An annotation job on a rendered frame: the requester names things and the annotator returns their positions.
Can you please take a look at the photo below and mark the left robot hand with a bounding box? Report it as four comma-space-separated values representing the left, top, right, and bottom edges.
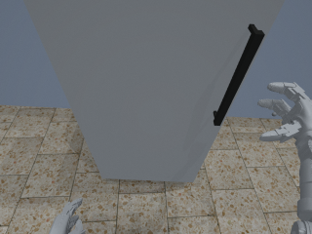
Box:
49, 198, 86, 234

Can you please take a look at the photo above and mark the robot right forearm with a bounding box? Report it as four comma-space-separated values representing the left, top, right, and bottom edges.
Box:
294, 130, 312, 222

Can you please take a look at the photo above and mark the fridge door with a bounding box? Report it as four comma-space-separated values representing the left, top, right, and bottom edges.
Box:
23, 0, 285, 183

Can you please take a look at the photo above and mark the right robot hand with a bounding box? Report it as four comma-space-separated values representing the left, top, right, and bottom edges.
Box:
257, 82, 312, 143

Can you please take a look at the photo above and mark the handle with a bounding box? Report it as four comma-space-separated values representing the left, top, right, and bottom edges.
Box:
213, 23, 265, 126

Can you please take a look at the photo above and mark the right robot upper arm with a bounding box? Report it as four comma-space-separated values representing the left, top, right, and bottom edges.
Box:
291, 220, 312, 234

